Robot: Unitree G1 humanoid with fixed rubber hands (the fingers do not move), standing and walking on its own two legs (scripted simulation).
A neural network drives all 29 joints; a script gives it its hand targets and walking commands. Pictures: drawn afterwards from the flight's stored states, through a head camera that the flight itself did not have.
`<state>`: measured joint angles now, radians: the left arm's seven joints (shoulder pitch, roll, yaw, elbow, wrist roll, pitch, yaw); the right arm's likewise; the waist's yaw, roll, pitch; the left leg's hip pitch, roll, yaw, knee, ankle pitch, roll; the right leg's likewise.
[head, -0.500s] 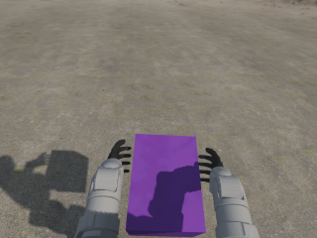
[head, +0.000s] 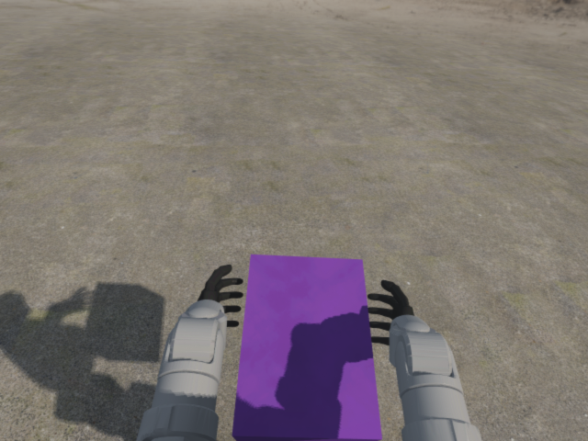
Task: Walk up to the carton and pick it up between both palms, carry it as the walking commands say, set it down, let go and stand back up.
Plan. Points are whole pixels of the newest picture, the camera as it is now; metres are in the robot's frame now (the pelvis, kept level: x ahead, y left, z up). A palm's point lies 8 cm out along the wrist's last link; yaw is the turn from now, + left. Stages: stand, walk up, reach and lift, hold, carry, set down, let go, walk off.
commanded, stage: hold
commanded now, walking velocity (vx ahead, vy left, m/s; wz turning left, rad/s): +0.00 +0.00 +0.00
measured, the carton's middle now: (302, 349) +0.31 +0.00 -0.04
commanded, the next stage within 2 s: carry in 0.68 s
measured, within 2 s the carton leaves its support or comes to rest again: neither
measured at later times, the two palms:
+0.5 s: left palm (207, 312) +0.29 +0.14 +0.06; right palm (400, 330) +0.28 -0.13 +0.05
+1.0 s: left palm (184, 299) +0.30 +0.17 +0.08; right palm (374, 310) +0.30 -0.09 +0.07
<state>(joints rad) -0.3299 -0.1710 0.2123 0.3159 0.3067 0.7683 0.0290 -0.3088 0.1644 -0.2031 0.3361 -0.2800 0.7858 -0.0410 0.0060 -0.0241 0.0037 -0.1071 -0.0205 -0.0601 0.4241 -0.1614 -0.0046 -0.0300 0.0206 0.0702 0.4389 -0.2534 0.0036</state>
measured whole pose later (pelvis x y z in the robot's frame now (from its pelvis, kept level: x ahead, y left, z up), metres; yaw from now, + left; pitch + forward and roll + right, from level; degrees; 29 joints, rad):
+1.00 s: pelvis +0.00 +0.03 -0.02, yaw +1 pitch +3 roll +1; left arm -0.27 -0.16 0.09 -0.15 0.17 1.00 0.19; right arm -0.28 0.16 -0.05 -0.14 -0.13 1.05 -0.20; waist -0.01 -0.02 -0.09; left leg -0.46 -0.03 0.06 0.63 -0.23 0.05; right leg -0.40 -0.06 0.04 0.71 -0.37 0.04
